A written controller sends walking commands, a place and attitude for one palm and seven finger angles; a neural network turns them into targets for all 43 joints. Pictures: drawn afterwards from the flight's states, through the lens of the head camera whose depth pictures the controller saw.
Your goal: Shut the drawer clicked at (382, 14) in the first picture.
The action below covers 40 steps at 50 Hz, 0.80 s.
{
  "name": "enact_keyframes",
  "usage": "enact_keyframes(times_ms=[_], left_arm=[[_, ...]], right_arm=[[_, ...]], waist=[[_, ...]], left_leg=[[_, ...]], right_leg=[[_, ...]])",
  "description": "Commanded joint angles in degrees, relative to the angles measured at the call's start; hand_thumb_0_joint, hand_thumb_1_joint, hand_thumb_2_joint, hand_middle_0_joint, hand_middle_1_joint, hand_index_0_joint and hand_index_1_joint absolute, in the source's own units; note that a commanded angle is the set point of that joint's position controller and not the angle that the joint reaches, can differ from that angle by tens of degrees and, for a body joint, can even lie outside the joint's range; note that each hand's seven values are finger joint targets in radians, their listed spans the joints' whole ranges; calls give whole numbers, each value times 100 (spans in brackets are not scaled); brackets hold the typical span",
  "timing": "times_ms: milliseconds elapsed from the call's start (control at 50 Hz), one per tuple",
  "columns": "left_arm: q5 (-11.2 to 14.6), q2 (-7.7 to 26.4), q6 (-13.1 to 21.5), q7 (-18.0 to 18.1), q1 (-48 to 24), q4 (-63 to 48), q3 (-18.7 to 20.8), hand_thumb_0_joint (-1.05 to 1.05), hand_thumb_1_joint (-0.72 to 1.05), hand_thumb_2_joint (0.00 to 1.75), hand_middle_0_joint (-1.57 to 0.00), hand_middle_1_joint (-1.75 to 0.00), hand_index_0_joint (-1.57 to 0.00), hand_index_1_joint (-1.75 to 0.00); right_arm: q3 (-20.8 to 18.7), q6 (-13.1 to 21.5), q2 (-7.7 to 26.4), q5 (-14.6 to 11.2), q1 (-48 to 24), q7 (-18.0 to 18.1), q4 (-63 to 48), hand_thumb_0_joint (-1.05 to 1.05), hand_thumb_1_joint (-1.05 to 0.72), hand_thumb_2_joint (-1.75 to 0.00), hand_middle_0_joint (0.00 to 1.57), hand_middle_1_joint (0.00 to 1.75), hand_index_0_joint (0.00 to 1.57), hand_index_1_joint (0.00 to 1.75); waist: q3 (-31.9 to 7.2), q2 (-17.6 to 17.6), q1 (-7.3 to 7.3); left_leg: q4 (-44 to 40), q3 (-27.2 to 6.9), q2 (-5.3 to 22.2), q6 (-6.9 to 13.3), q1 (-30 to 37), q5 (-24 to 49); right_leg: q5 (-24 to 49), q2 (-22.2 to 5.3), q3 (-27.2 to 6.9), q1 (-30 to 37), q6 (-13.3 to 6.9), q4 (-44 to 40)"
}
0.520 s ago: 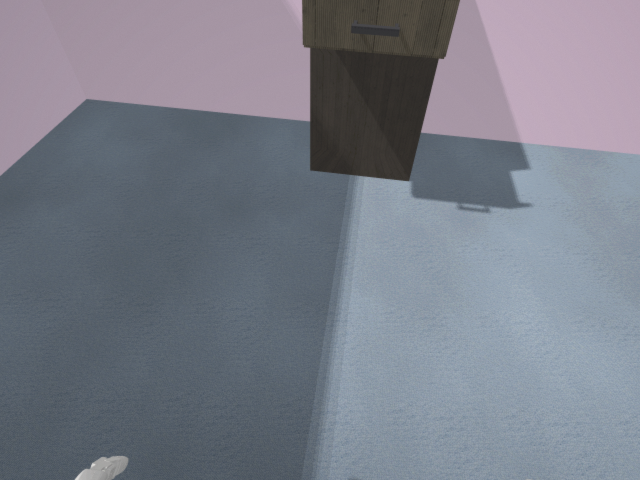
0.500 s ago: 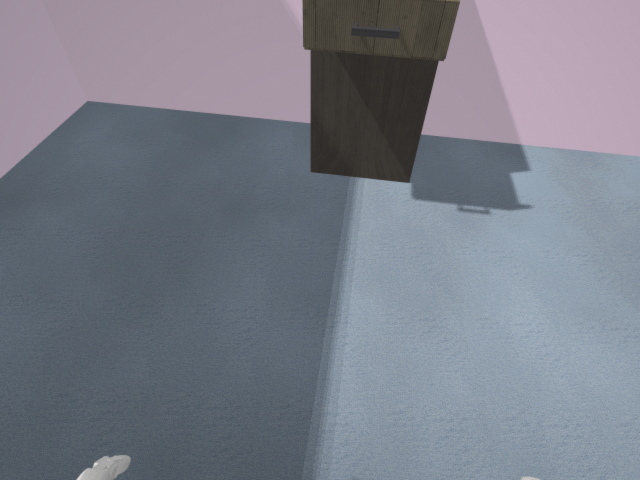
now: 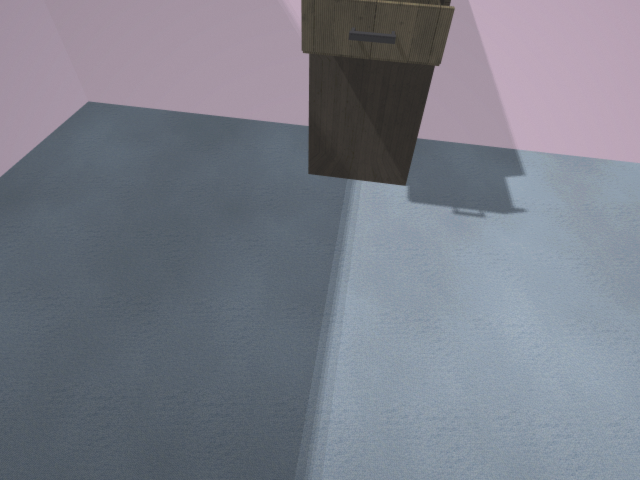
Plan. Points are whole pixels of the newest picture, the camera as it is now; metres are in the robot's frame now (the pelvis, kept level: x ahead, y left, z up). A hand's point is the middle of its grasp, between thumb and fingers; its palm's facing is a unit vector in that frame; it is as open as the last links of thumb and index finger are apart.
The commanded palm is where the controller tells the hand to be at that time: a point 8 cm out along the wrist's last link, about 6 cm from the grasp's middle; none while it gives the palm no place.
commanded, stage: stand and wait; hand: left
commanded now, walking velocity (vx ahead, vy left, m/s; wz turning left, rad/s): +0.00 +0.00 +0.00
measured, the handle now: (372, 34) +1.31 -0.08 +0.04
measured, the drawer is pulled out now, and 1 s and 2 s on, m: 0.29 0.29 0.29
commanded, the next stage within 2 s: look at it before walking up in 0.30 s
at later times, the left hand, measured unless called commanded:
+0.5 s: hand out of the picture +0.07 +0.24 -0.15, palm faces -0.04 -0.94 -0.34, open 7.4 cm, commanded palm none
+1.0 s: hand out of the picture +0.07 +0.24 -0.15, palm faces -0.04 -0.94 -0.33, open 7.4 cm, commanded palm none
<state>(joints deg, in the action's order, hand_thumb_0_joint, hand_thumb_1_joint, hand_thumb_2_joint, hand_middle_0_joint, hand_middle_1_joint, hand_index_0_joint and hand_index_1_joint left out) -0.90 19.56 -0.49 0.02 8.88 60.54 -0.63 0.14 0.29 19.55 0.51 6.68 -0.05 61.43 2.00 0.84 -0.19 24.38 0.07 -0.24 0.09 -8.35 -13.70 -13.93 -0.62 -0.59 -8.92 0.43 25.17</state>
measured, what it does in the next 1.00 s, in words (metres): stands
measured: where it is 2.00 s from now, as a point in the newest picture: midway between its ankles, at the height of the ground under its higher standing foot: (327, 475)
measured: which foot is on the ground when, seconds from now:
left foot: down 0.00-1.00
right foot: down 0.00-1.00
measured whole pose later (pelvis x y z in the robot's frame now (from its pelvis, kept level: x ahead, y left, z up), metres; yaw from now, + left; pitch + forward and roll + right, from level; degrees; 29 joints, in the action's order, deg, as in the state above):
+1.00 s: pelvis -0.01 +0.00 +0.00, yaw +0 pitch -2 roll +0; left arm -1.0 19.7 0.1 0.0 7.9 62.4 -0.6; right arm 0.4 0.6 19.4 0.3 6.4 -0.3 63.8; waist 2.0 0.6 -0.1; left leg 21.2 0.2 0.2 -0.3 -7.4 -11.5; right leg -11.7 -0.2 -0.7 -8.1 0.1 22.1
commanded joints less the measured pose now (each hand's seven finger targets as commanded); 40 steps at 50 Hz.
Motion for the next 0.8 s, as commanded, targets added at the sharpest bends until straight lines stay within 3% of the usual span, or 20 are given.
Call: enact_keyframes(times_ms=[0, 440, 780], left_arm=[[34, 1182, 187, 58, -335, -355, 265, 0, 90, 90, -20, -30, -20, -30], [18, 1184, 193, 54, -351, -212, 243, 0, 90, 90, -20, -30, -20, -30], [24, 1172, 210, 62, -303, -171, 248, 0, 90, 90, -20, -30, -20, -30]], right_arm=[[-239, 168, 1152, 6, -350, 80, -343, 0, -90, -90, 20, 30, 20, 30], [-231, 160, 1152, 5, -231, 53, -126, 0, -90, -90, 20, 30, 20, 30], [-218, 185, 1164, -12, -277, 72, -113, 0, -90, -90, 20, 30, 20, 30]], waist=[[-409, -74, 25], [-191, -12, 28], [-414, -139, 15]], left_leg=[[-481, -518, 657, 191, -15, 700], [-667, -571, 674, 161, -63, 389], [-631, -540, 731, 152, 137, 965]], right_leg=[[668, -626, -570, 0, -238, -536], [177, -613, -660, -225, -224, -753], [951, -627, -560, 32, -211, -634]])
